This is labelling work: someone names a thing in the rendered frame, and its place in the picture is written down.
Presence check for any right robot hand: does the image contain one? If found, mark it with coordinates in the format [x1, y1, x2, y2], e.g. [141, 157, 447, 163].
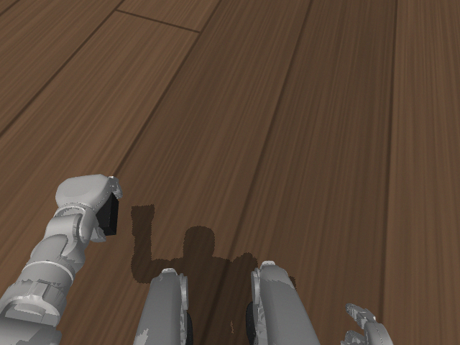
[341, 303, 394, 345]

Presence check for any left robot arm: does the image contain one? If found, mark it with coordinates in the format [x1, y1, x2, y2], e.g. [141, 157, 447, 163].
[0, 203, 96, 345]

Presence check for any left robot hand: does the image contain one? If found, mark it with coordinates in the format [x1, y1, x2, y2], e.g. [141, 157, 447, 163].
[55, 174, 123, 242]

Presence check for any small box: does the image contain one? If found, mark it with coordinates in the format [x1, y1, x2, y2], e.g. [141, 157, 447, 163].
[96, 192, 119, 236]

